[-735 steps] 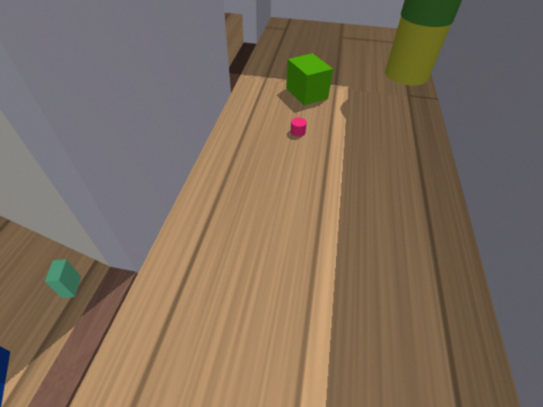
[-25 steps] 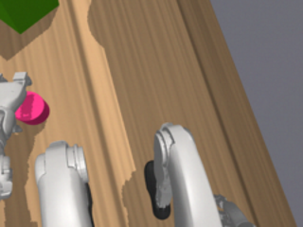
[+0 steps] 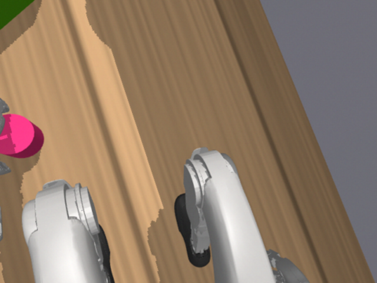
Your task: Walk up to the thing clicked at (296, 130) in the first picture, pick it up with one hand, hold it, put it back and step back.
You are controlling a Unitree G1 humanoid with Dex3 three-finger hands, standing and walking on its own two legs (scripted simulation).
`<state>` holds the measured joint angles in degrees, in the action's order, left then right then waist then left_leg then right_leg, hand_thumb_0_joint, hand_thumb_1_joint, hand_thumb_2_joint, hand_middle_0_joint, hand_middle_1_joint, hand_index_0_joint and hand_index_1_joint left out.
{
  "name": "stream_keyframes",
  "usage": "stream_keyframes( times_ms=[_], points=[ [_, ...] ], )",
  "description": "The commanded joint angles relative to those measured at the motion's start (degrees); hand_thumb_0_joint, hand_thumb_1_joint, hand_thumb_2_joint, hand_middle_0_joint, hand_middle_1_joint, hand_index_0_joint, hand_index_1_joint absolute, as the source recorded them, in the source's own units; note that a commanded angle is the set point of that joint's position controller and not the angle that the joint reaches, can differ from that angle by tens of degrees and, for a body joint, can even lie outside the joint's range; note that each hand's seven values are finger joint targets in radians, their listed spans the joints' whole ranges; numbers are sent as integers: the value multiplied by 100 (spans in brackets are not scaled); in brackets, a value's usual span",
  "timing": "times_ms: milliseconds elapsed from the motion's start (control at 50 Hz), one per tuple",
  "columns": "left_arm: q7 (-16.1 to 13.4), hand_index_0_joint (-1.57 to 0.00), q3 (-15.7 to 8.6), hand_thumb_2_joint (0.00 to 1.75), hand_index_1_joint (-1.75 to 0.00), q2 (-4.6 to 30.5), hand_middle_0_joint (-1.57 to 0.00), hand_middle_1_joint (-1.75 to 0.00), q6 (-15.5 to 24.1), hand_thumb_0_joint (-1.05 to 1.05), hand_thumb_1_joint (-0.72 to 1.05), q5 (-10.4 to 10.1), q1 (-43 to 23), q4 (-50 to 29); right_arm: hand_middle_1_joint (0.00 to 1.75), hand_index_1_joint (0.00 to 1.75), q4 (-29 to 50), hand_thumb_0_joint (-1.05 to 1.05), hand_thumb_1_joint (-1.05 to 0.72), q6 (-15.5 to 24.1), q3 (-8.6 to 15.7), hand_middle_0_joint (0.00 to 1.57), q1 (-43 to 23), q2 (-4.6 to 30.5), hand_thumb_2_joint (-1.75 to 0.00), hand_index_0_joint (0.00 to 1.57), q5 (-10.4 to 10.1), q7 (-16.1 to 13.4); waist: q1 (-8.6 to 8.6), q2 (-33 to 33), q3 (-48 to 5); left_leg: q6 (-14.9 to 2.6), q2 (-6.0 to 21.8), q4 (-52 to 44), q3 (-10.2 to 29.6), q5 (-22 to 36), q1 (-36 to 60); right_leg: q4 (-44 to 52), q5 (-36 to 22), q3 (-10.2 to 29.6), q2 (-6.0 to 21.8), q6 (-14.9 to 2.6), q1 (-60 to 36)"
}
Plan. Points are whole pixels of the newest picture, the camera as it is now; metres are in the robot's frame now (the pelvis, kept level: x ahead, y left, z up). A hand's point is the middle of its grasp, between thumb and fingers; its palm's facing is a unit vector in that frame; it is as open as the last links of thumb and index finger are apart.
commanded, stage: rest palm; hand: left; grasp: from above
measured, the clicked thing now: (17, 137) +0.45 +0.29 -0.27
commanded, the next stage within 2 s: close in 1.36 s
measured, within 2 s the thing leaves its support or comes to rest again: neither
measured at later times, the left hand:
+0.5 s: hand (17, 134) +0.45 +0.28 -0.23, palm faces -0.38 -0.10 -0.92, open 14.3 cm
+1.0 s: hand (18, 145) +0.42 +0.28 -0.24, palm faces -0.43 -0.11 -0.89, open 14.5 cm
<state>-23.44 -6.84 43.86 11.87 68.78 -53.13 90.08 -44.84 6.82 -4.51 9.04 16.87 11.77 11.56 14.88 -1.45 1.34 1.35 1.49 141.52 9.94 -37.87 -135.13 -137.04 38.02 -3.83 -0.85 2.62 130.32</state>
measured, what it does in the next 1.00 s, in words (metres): stands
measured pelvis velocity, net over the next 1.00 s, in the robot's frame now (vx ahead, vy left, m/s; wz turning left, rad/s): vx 0.01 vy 0.01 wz -0.08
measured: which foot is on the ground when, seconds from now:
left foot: down 0.00-1.00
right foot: down 0.00-1.00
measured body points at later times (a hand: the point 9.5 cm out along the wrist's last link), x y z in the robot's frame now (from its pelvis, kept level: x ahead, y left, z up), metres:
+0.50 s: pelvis +0.01 +0.01 -0.02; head +0.26 +0.09 +0.35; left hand +0.47 +0.28 -0.18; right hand +0.07 -0.26 -0.10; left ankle +0.08 +0.14 -0.28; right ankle +0.10 -0.13 -0.27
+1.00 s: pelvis +0.01 +0.01 -0.02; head +0.25 +0.11 +0.35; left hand +0.44 +0.28 -0.19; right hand +0.04 -0.26 -0.09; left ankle +0.08 +0.14 -0.28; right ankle +0.10 -0.12 -0.27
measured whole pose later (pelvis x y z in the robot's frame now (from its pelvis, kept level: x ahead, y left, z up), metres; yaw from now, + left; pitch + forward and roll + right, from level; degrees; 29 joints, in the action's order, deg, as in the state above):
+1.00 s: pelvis +0.01 +0.01 -0.02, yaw -5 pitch +26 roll -12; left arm -41.2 -7.4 48.2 17.9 77.8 -50.5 98.2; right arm -45.9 11.8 -10.2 4.4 17.7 17.9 17.0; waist 18.1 -5.5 4.6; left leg 0.9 1.7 148.0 14.7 -41.3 -134.3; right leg -139.2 39.4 -7.2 -2.8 3.7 127.4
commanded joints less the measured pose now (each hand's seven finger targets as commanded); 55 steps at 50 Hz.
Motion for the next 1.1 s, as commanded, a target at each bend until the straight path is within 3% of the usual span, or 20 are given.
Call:
stream_keyframes(
  times_ms=[0,40,80,100,140,200,280,320,400,420,440,460,500,600,700,740,840,940,1020,1080],
  points=[
    [-253,-6,268,100,-102,889,-6,-102,671,0,-55,184,-1763,-932,30,30,54,0,-90,69,397,20,1100,1421,-90,20,17,-109,290,1434,-3642,-225,-129,-1160,-601,406,2689,1477,-683,-683,-215,-398,-1932],
    [-577,-6,106,100,-101,1050,-6,-101,841,0,-54,338,-1495,-952,30,30,38,0,-90,56,370,20,969,1508,-90,20,52,-121,159,1697,-3736,-171,-121,-1227,-568,468,2978,1303,-752,-778,-221,-405,-1851],
    [-793,-5,389,98,-100,632,-5,-100,827,0,-54,531,-1483,-370,30,30,2,0,-89,67,330,20,838,1453,-90,20,119,-77,309,1876,-3406,-133,-97,-1270,-557,369,2988,1193,-709,-868,-247,-403,-1511],
    [-954,-5,352,99,-99,668,-5,-99,835,0,-53,632,-1582,-258,30,30,-34,0,-89,99,286,20,751,1464,-90,20,180,-44,327,1902,-3367,-129,-107,-1261,-540,358,3025,1139,-725,-917,-239,-404,-1430],
    [-1365,-5,-68,98,-98,1209,-5,-98,775,0,-53,778,-1487,-432,30,30,-32,0,-89,132,278,20,696,1585,-90,20,222,-35,154,2151,-3408,-104,-110,-1294,-524,598,3133,1030,-912,-956,-225,-401,-1372],
    [-1801,-5,-58,100,-98,1095,-5,-97,564,0,-53,1043,-1466,-250,30,30,-183,0,-89,227,261,20,554,1607,-90,20,421,119,306,2355,-3332,-90,-83,-1291,-525,814,3360,918,-1106,-1016,-271,-345,-1291],
    [-2207,-4,-35,99,-98,1015,-5,-97,176,0,-54,930,-1739,-108,30,30,-230,0,-89,360,277,20,378,1660,-90,20,509,321,415,2416,-3406,-106,-63,-1213,-494,886,3213,916,-1241,-1005,-265,-326,-1271],
    [-2265,-5,38,96,-98,1028,-5,-98,-51,0,-52,845,-1798,10,30,30,-195,0,-89,448,217,20,346,1684,-90,20,523,437,471,2369,-3383,-127,-49,-1073,-528,888,3156,920,-1285,-953,-279,-323,-1329],
    [-2194,-5,-171,98,-98,1263,-5,-98,-315,0,-54,565,-1866,226,30,30,-161,0,-90,570,166,20,465,1746,-90,20,490,578,482,2245,-3474,-187,-16,-968,-522,844,3032,1021,-1286,-884,-267,-324,-1561],
    [-2155,-5,-456,97,-98,1641,-5,-98,-307,0,-53,519,-2042,34,30,30,-49,0,-90,619,168,20,443,1819,-90,20,502,609,488,2139,-3499,-203,-14,-916,-515,806,2924,993,-1278,-883,-257,-331,-1670],
    [-2027,-5,-316,99,-99,1431,-6,-99,-345,0,-55,489,-1924,180,30,30,-27,0,-90,647,126,20,483,1745,-90,20,466,637,480,2118,-3475,-218,-25,-863,-550,795,2870,1003,-1283,-820,-259,-343,-1758],
    [-1954,-4,-666,101,-100,1739,-6,-99,-380,0,-55,357,-1641,455,30,30,-106,0,-90,663,164,20,585,1832,-90,20,473,643,469,1897,-3457,-247,-20,-825,-548,837,2753,1037,-1310,-834,-258,-314,-1895],
    [-1679,-4,-781,99,-99,1759,-5,-98,-391,0,-56,229,-1173,699,30,30,-85,0,-90,679,151,20,699,1727,-90,20,470,646,355,1764,-3409,-279,-40,-810,-570,864,2541,1071,-1314,-795,-261,-310,-2072],
    [-1047,-4,-504,100,-101,1706,-6,-99,-150,0,-58,82,-1114,271,30,30,-7,0,-90,615,-7,20,710,1601,-90,20,409,592,396,1556,-3567,-332,-50,-772,-519,1013,2396,1132,-1552,-775,-301,-290,-2465],
    [-908,-3,-180,101,-100,1465,-6,-98,473,0,-58,18,-1375,-127,30,30,-36,0,-90,495,-69,20,779,1716,-90,20,399,520,581,1609,-3476,-254,-14,-737,-367,950,2578,1108,-1469,-940,-336,-329,-2376],
    [-989,-3,-247,101,-100,1752,-6,-97,703,0,-58,157,-1318,-264,30,30,-34,0,-90,456,-68,20,760,1726,-90,20,399,499,476,1748,-3501,-244,7,-723,-406,949,2678,1090,-1473,-872,-356,-302,-2495],
    [-1520,-2,-210,103,-97,1670,-6,-94,892,0,-58,630,-1131,32,30,30,-21,0,-89,432,-108,20,517,1796,-90,20,508,456,431,1940,-3156,-151,9,-883,-370,658,2832,993,-1122,-1068,-404,-358,-1979],
    [-2163,-2,-98,104,-99,1526,-6,-95,549,0,-58,992,-1013,308,30,30,-114,0,-89,535,-16,20,273,1879,-90,20,595,477,406,2163,-2842,-117,27,-1142,-320,363,2890,1017,-788,-1156,-467,-383,-1530],
    [-2415,-2,192,106,-99,1255,-7,-95,122,0,-60,852,-1399,377,30,30,-183,0,-90,746,24,20,265,1894,-90,20,577,612,594,2132,-2662,-124,36,-1094,-283,318,2737,1036,-813,-1092,-420,-368,-1404],
    [-2447,-2,55,104,-98,1329,-6,-94,-118,0,-59,625,-1676,289,30,30,-162,0,-90,904,52,20,302,1951,-90,20,537,729,608,2141,-2833,-121,72,-1031,-211,470,2823,988,-977,-1084,-376,-345,-1381]
  ],
)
